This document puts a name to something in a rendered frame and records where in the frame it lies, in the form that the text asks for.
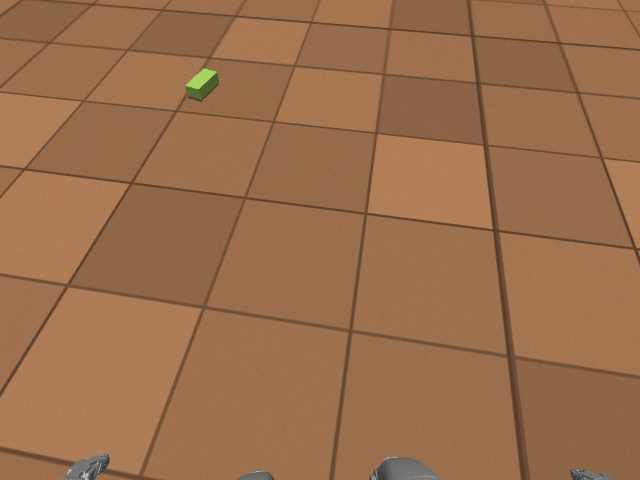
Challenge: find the carton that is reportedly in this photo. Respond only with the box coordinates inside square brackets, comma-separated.
[185, 68, 219, 100]

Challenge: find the left robot hand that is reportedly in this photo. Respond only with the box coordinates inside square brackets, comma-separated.
[59, 454, 110, 480]

